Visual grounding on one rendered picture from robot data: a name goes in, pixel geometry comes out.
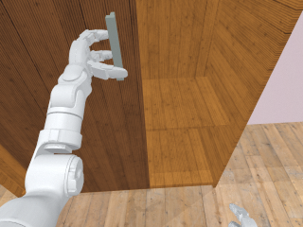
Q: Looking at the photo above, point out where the handle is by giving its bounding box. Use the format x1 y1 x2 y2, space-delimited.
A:
105 11 124 81

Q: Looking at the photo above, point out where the right robot hand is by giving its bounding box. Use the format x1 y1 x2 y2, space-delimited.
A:
228 203 258 227

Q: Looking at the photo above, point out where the left robot forearm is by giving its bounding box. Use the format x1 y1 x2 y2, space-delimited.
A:
25 62 92 192

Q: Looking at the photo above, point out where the left robot upper arm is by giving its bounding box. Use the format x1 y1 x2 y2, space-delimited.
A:
0 154 84 227

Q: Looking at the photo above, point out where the wardrobe door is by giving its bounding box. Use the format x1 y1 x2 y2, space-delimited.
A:
0 145 27 190
0 0 151 193

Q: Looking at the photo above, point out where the left robot hand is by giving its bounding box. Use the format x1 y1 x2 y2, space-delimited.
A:
68 29 128 80

